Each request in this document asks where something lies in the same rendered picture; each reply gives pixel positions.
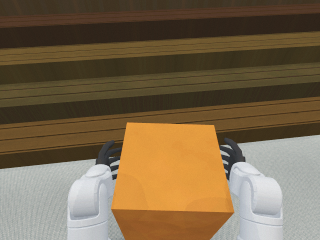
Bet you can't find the carton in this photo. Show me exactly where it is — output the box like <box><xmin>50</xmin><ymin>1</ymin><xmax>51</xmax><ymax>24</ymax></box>
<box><xmin>111</xmin><ymin>122</ymin><xmax>235</xmax><ymax>240</ymax></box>

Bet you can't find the robot left hand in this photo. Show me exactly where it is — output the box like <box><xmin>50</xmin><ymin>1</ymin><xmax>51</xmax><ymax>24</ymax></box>
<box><xmin>95</xmin><ymin>140</ymin><xmax>122</xmax><ymax>180</ymax></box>

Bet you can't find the robot right forearm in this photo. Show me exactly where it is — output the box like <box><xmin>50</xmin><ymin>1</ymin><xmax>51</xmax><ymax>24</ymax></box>
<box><xmin>229</xmin><ymin>162</ymin><xmax>283</xmax><ymax>240</ymax></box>

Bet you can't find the robot right hand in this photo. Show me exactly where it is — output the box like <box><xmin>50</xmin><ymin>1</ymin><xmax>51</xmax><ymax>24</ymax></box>
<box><xmin>219</xmin><ymin>137</ymin><xmax>246</xmax><ymax>181</ymax></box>

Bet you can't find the robot left forearm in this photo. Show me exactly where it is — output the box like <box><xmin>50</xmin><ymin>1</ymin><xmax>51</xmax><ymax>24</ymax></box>
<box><xmin>67</xmin><ymin>164</ymin><xmax>114</xmax><ymax>240</ymax></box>

